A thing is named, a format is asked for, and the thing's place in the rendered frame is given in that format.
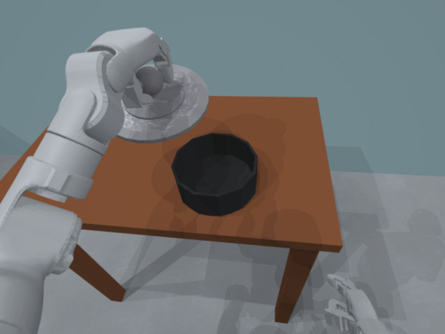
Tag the robot right forearm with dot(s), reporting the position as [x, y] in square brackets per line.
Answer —
[370, 326]

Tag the pot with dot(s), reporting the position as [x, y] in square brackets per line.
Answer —
[216, 174]

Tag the left robot hand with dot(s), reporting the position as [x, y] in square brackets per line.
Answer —
[141, 45]

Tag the right robot hand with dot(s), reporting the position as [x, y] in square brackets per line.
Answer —
[344, 316]

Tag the lid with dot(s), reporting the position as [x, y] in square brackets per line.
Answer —
[176, 109]

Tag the knob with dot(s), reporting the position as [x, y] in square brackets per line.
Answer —
[152, 80]

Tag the left robot upper arm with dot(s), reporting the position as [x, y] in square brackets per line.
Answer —
[37, 239]

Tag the robot left forearm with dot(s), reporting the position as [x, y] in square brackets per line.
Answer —
[89, 115]

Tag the table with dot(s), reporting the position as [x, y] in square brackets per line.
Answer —
[135, 191]

